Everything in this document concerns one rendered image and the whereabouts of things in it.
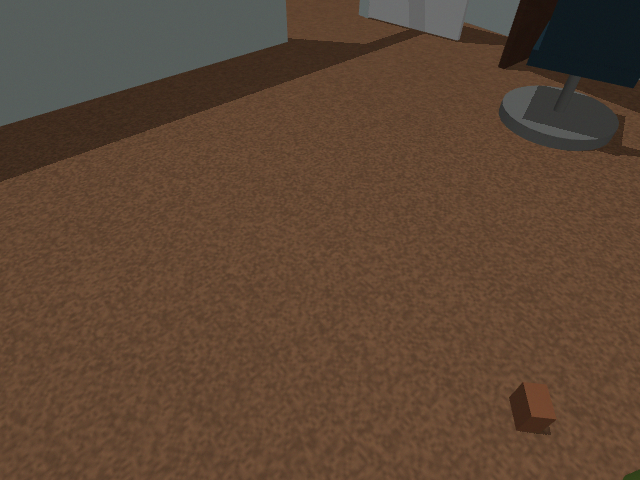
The office chair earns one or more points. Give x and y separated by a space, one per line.
594 39

